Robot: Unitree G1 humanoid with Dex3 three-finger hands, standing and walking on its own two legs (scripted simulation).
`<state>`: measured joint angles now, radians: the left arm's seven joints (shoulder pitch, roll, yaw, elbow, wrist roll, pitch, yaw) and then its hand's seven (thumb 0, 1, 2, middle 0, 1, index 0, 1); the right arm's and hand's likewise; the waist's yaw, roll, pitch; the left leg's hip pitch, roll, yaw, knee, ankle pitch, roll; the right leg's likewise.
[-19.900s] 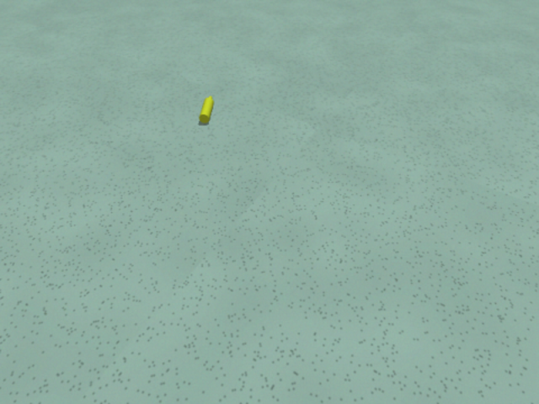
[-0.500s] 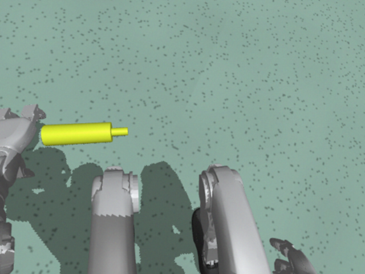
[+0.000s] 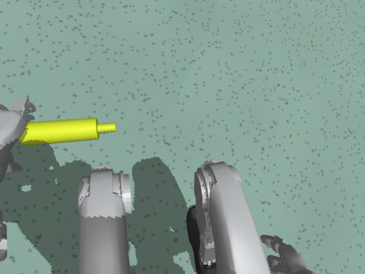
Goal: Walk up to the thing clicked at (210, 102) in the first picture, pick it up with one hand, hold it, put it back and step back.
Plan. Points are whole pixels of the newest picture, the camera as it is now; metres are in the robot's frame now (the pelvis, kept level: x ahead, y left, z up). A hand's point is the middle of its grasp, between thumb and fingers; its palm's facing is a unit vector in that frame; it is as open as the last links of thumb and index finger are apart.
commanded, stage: rise first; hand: left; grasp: from above
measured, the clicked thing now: (71, 130) +0.45 +0.27 -0.30
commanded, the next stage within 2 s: approach in 0.32 s
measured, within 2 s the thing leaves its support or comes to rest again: neither
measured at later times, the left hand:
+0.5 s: hand (22, 140) +0.39 +0.34 -0.18, palm faces -0.45 -0.09 -0.89, open 14.1 cm
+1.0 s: hand (51, 115) +0.46 +0.29 -0.18, palm faces -0.42 -0.05 -0.91, open 14.1 cm
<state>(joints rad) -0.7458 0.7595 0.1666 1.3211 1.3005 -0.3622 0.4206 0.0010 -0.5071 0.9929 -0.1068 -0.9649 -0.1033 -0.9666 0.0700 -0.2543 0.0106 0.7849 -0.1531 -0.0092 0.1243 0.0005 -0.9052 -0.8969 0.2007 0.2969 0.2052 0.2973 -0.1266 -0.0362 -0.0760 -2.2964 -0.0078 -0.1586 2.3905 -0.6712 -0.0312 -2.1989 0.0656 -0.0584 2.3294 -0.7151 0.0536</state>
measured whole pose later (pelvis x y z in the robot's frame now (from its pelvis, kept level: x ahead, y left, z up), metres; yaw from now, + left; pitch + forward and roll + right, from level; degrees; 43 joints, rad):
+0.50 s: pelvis +0.00 +0.00 -0.01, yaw -1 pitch +32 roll -8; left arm -0.78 0.78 0.17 1.38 1.30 -0.35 0.45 0.00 -0.52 1.01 -0.08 -1.02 -0.08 -1.02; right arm 0.07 -0.26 0.03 0.79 -0.17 -0.01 0.13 0.00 -0.90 -0.89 0.20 0.30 0.20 0.30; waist -0.16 -0.04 -0.06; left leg -2.31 -0.01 -0.17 2.42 -0.68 -0.04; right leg -2.22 0.07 -0.07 2.36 -0.72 0.05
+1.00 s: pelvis +0.00 +0.00 -0.01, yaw -1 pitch +33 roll -8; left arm -0.92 0.76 0.14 1.47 1.27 -0.17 0.46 0.00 -0.54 1.01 -0.08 -1.03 -0.08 -1.03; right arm 0.13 -0.27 0.09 0.76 -0.15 -0.05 0.13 0.00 -0.91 -0.89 0.20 0.30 0.20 0.30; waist -0.27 -0.01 -0.03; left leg -2.33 0.01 -0.18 2.43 -0.68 -0.04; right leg -2.25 0.08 -0.07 2.35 -0.70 0.05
